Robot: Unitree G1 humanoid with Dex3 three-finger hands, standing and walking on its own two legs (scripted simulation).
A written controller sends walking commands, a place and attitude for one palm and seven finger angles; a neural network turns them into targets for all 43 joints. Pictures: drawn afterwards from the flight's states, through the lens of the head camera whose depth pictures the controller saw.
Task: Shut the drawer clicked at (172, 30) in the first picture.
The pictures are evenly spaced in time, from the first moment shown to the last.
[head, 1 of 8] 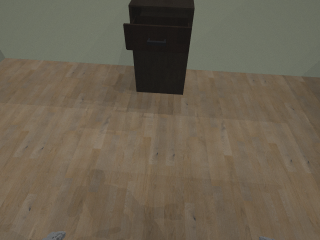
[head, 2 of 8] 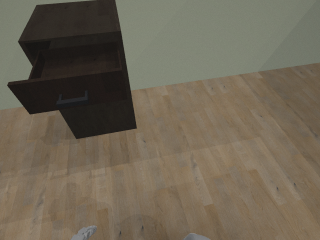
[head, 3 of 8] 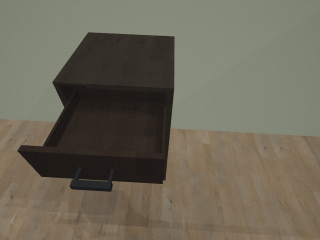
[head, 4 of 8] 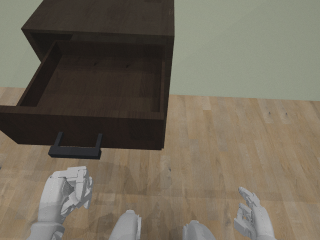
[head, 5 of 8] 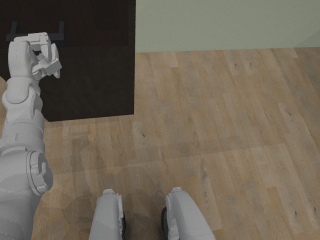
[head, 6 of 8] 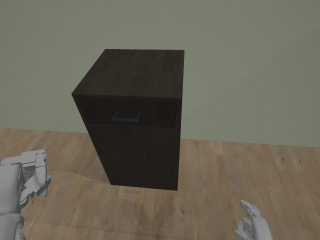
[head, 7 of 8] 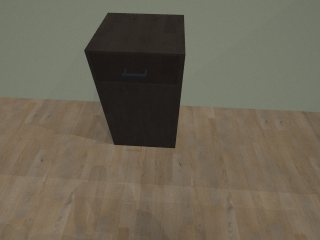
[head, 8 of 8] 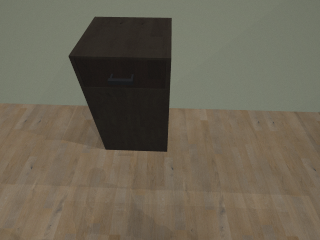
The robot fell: no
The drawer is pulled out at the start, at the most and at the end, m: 0.30 0.30 0.00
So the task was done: yes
